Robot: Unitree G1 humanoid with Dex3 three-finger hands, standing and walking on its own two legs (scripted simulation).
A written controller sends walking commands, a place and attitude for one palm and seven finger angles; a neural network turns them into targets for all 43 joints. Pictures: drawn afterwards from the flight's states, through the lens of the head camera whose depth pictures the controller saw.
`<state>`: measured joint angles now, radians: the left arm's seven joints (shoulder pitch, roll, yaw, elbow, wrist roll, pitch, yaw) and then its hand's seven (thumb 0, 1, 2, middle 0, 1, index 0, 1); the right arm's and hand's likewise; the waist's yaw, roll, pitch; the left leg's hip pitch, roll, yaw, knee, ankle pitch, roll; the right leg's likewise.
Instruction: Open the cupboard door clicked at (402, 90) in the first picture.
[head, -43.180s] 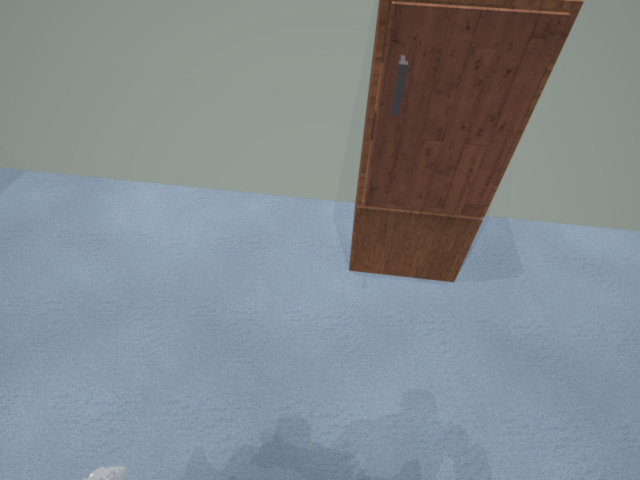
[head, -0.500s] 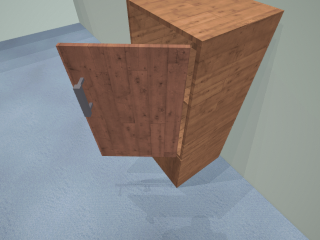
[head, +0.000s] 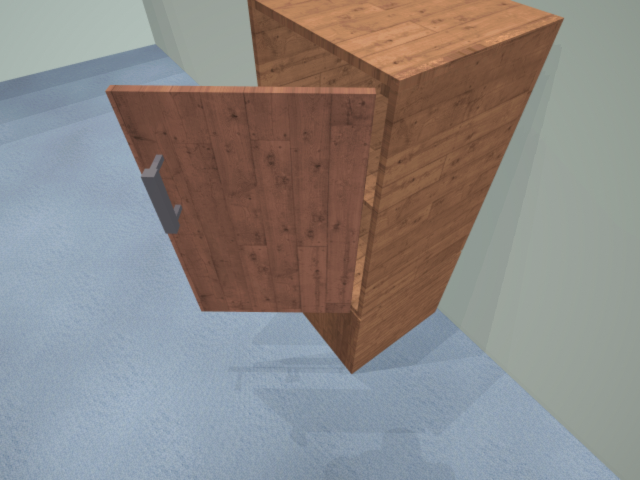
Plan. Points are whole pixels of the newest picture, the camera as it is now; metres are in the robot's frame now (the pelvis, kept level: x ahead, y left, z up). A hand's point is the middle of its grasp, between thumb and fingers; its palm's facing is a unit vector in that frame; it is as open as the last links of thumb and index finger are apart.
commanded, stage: look again from close up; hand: left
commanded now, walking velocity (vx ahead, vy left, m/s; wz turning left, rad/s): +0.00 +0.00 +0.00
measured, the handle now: (165, 195) +0.53 +0.29 +0.04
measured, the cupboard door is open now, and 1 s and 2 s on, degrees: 53 53 53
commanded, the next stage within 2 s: raise the hand with hooked fingers in 0.06 s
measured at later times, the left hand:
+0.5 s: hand (189, 429) +0.18 +0.17 -0.01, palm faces -0.02 -1.00 +0.01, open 8.1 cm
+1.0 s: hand (132, 426) +0.18 +0.24 -0.01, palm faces +0.03 -1.00 -0.05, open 11.1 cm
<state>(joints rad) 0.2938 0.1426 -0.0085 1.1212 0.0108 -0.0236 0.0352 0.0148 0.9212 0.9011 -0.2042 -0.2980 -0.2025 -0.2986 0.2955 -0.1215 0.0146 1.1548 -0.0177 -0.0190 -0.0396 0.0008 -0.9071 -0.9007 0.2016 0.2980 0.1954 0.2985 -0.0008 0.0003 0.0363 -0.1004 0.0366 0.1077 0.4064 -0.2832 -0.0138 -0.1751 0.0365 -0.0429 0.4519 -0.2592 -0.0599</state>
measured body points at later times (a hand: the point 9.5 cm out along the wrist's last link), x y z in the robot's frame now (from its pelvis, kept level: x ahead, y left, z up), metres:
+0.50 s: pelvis -0.04 +0.01 -0.06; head -0.02 +0.01 +0.39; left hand +0.17 +0.22 +0.00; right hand +0.18 -0.26 -0.09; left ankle -0.04 +0.12 -0.74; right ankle -0.01 -0.08 -0.74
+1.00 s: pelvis -0.05 +0.03 -0.06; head -0.01 +0.03 +0.39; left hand +0.17 +0.29 +0.00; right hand +0.10 -0.18 -0.15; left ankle -0.04 +0.12 -0.74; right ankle -0.01 -0.08 -0.74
